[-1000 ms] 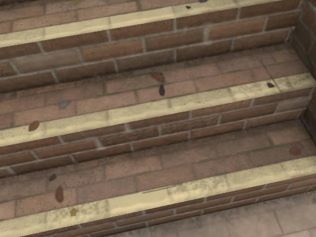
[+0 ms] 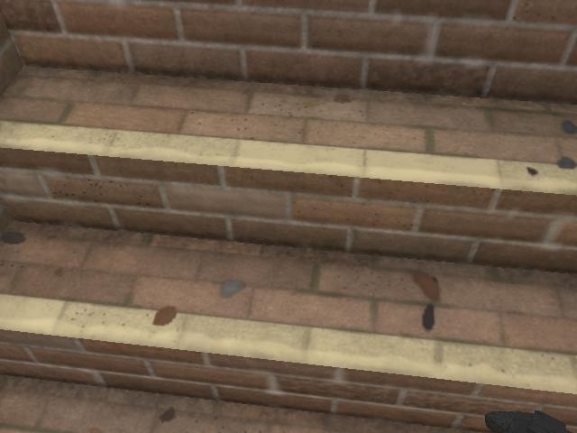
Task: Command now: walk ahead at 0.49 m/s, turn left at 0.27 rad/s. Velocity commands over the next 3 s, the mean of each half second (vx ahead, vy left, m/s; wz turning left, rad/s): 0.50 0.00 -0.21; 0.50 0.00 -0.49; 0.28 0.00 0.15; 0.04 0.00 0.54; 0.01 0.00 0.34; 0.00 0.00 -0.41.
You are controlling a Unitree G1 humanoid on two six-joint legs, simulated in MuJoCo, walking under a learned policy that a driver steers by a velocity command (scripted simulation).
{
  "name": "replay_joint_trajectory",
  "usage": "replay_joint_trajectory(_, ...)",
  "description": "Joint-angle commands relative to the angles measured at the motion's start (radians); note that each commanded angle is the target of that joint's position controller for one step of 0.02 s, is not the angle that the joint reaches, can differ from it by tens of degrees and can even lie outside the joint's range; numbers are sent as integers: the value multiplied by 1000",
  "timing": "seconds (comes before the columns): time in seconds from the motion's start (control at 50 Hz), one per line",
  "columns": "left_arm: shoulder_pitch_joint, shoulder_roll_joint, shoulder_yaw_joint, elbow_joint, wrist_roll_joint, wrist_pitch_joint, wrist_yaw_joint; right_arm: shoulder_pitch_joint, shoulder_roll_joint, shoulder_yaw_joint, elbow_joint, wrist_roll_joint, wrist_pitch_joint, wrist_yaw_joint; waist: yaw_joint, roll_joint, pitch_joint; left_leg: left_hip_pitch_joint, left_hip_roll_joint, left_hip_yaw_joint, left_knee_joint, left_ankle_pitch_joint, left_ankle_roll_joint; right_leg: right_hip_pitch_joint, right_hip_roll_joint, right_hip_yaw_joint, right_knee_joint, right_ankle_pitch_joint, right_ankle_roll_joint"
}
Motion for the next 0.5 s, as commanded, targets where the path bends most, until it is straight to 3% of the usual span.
replay_joint_trajectory(0.02, -175, 157, 18, -97, -35, -21, -5, 159, -74, -39, -46, -18, -10, 3, -178, -159, -156, 384, -77, 70, -377, 133, 84, -11, -188, 65, 183, 1001, -159)
replay_joint_trajectory(0.04, -170, 106, 0, -92, -53, -23, -5, 224, -75, -44, -2, -29, -14, 1, -202, -113, -132, 484, -114, 99, -607, 265, 99, -57, -124, 28, 357, 931, -125)
replay_joint_trajectory(0.06, -193, 36, -26, -130, -31, -37, -9, 313, -127, -52, 41, -38, -20, -5, -213, 64, -105, 748, 39, -109, -610, 697, 139, -404, -64, 60, 676, 252, -49)
replay_joint_trajectory(0.08, -19, -99, -67, -104, -2, -50, -27, 314, -201, -50, 25, -56, -22, -10, -72, 259, -173, 773, 338, -401, -467, 1245, 254, -605, 16, 161, 985, -274, 2)
replay_joint_trajectory(0.1, 56, 38, -28, -41, -28, -39, -32, 391, -251, -90, 52, -40, -13, 0, -147, 135, -277, 728, 446, -487, -553, 767, 428, -667, 51, 261, 1227, -275, 27)
replay_joint_trajectory(0.12, -13, 74, -13, -62, -57, -27, -31, 372, -231, -92, 76, -22, -5, 10, -145, 82, -134, 635, 403, -472, -656, 197, 417, -818, 34, 243, 1327, -271, 37)
replay_joint_trajectory(0.14, -129, 32, -22, -98, -66, -16, -19, 311, -182, -78, 99, -1, 5, 10, -138, 95, 7, 559, 354, -458, -720, -189, 350, -990, 13, 217, 1439, -245, 39)
replay_joint_trajectory(0.16, -200, -19, -42, -116, -58, -4, -7, 268, -145, -59, 120, -1, 3, 11, -124, 95, 103, 481, 339, -436, -755, -307, 309, -1100, 3, 222, 1554, -216, 49)
replay_joint_trajectory(0.18, -193, -60, -56, -129, -46, 7, -2, 270, -100, -41, 161, -5, -2, 10, -102, 88, 122, 433, 339, -412, -777, -308, 290, -1154, 22, 223, 1743, -203, 49)
replay_joint_trajectory(0.2, -214, -109, -72, -154, -49, 11, 4, 304, -58, -24, 213, -19, -8, 17, -90, 98, 124, 441, 349, -369, -777, -249, 265, -1239, 39, 229, 1958, -185, 31)
replay_joint_trajectory(0.24, -202, -161, -100, -196, -54, 9, 3, 328, -24, -13, 277, -16, -9, 18, -59, 35, 108, 458, 334, -225, -745, -151, 192, -1344, 43, 289, 2043, -109, -7)
replay_joint_trajectory(0.28, -230, -164, -114, -237, -45, 13, -5, 276, -12, 0, 287, -28, -10, 18, -35, 8, 105, 342, 268, -76, -750, -103, 140, -1300, 53, 258, 1941, 18, -13)
replay_joint_trajectory(0.3, -250, -176, -121, -246, -36, 19, -6, 281, -5, 10, 301, -40, -14, 16, -40, 34, 103, 297, 255, -54, -759, -29, 144, -1296, 72, 215, 1981, 78, -10)
replay_joint_trajectory(0.34, -282, -171, -130, -279, -31, 24, -3, 249, -38, 14, 299, -32, -28, 2, -26, 67, 90, 229, 193, 54, -762, 70, 133, -1214, 64, 177, 1803, 188, 9)
replay_joint_trajectory(0.36, -339, -164, -141, -323, -31, 22, -5, 284, -55, 14, 313, -14, -25, -8, -28, 80, 71, 210, 164, 66, -791, 50, 136, -1182, 34, 130, 1646, 222, 15)
replay_joint_trajectory(0.4, -411, -163, -146, -363, -17, 18, -7, 407, -94, 3, 348, 0, -19, -43, -82, 113, 7, 396, 196, 29, -840, 93, 164, -1208, -6, 75, 1540, 208, 41)
replay_joint_trajectory(0.42, -478, -201, -179, -407, -8, 18, -19, 423, -164, -20, 358, 36, -4, -67, -88, 134, -29, 426, 244, 21, -987, 169, 192, -1086, -49, 18, 1339, -22, 27)
replay_joint_trajectory(0.44, -500, -221, -186, -401, -15, 23, -30, 481, -167, -29, 384, 39, 23, -79, -113, 137, -50, 534, 266, 32, -983, 238, 204, -1028, -50, -20, 1277, -132, 16)
replay_joint_trajectory(0.46, -481, -215, -184, -399, -18, 21, -42, 482, -162, -29, 386, 43, 45, -87, -99, 109, -57, 613, 249, 102, -916, 463, 173, -953, -29, -39, 1119, -230, -17)
replay_joint_trajectory(0.48, -454, -179, -161, -388, -21, 9, -51, 418, -177, -25, 367, 30, 33, -81, -68, 141, -112, 583, 253, 157, -826, 1196, 191, -718, 79, -178, 1045, -321, -62)
replay_joint_trajectory(0.5, -427, -112, -131, -380, -30, 6, -57, 443, -211, -25, 363, 17, 23, -78, -46, 226, -162, 648, 275, 145, -708, 1808, 216, -611, 151, -212, 979, -383, -92)
Next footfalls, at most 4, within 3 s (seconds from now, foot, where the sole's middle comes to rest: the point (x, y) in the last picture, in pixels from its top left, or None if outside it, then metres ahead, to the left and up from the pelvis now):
0.06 left None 0.08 0.12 -0.78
0.52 right None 0.30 -0.13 -0.57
1.02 left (346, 307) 0.58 -0.03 -0.37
1.52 right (516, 318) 0.57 -0.33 -0.37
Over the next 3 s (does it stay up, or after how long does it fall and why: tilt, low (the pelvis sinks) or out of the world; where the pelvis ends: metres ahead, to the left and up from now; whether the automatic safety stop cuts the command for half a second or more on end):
stays up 0.60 -0.26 0.47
